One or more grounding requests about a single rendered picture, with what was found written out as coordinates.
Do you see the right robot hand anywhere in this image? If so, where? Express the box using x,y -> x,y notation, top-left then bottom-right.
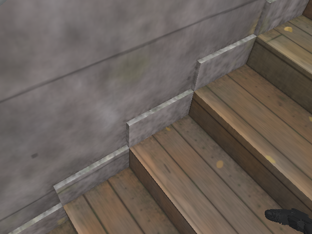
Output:
264,208 -> 312,234

